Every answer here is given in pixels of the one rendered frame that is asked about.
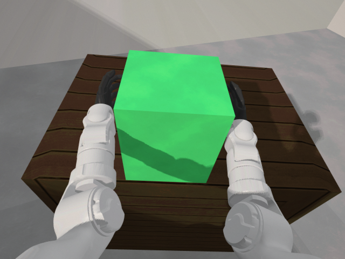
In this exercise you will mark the robot right hand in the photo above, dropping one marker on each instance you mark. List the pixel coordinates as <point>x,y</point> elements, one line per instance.
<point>237,100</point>

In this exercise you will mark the right robot upper arm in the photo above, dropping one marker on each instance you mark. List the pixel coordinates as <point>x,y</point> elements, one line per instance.
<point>255,232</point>

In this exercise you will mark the left robot upper arm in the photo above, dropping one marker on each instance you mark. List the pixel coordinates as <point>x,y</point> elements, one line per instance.
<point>84,224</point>

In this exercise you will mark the pedestal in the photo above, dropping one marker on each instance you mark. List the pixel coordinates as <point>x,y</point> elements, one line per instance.
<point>187,216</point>

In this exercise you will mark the right robot forearm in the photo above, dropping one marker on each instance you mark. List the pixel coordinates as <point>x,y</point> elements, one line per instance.
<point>244,168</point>

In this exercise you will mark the carton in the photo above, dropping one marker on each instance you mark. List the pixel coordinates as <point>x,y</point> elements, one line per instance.
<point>173,113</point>

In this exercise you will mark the robot left hand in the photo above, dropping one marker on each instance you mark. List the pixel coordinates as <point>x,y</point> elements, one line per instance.
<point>104,94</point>

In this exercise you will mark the left robot forearm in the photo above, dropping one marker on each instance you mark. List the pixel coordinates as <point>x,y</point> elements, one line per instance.
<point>96,153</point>

